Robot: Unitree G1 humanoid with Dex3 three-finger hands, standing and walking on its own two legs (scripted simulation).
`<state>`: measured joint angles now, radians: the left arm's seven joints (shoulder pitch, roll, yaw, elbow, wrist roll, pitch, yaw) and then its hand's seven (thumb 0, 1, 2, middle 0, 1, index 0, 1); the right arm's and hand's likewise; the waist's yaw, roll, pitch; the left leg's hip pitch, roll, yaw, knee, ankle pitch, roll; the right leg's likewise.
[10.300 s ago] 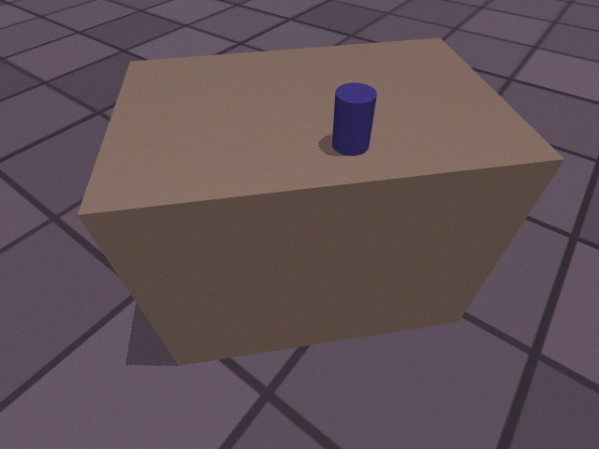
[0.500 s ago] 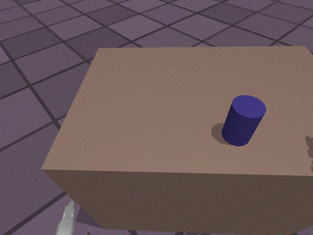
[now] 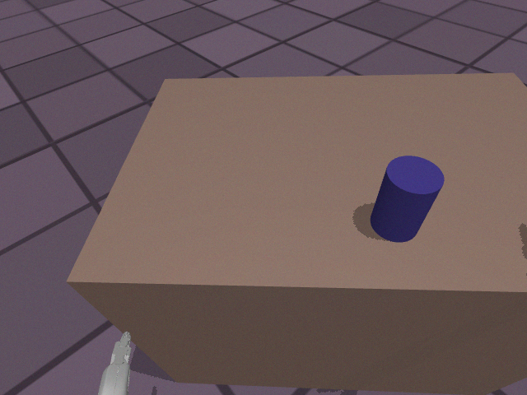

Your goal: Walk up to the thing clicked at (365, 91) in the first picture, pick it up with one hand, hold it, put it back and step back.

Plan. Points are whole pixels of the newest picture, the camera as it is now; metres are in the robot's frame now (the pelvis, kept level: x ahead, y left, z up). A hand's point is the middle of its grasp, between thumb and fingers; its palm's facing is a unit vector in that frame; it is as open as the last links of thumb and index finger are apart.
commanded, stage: go down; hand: right
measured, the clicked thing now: (403, 200) +0.44 -0.19 +0.05
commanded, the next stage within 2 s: approach in 0.60 s
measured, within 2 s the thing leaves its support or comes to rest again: neither
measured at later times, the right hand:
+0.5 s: hand out of the picture +0.34 -0.39 +0.17, palm faces +0.21 +0.98 +0.02, open 17.4 cm
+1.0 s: hand out of the picture +0.36 -0.35 +0.11, palm faces +0.14 +0.99 +0.03, open 17.5 cm
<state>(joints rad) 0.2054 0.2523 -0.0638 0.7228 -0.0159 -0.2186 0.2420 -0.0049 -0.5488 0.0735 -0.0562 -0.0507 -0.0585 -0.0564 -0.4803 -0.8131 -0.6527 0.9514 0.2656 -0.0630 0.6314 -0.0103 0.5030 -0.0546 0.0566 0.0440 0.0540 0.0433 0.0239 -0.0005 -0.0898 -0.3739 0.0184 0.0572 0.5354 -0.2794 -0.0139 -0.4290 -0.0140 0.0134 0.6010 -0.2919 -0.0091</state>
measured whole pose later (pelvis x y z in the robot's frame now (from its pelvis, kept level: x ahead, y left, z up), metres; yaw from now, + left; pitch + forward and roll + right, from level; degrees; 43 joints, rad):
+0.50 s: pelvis +0.00 +0.00 +0.00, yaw +0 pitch +7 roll +2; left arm 0.22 0.25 -0.07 0.68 -0.01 -0.23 0.24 -0.01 -0.53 0.06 -0.05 -0.05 -0.06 -0.05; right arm -0.51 -0.83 -0.66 0.97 0.25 -0.04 0.62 -0.01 0.52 -0.05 0.06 0.05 0.06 0.05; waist 0.03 0.00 -0.09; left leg -0.39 0.02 0.06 0.54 -0.28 -0.01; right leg -0.44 -0.02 0.01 0.61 -0.29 -0.01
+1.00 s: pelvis +0.00 +0.01 -0.01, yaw +0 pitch +9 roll +1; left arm 0.24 0.26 -0.06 0.66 -0.01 -0.24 0.21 0.00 -0.55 0.06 -0.06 -0.05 -0.06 -0.05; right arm -0.50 -0.74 -0.54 0.99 0.26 -0.11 0.58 -0.01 0.53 -0.04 0.05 0.04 0.05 0.04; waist 0.04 0.02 -0.10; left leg -0.43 0.01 0.06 0.60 -0.31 -0.01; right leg -0.48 -0.02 0.02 0.65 -0.31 0.00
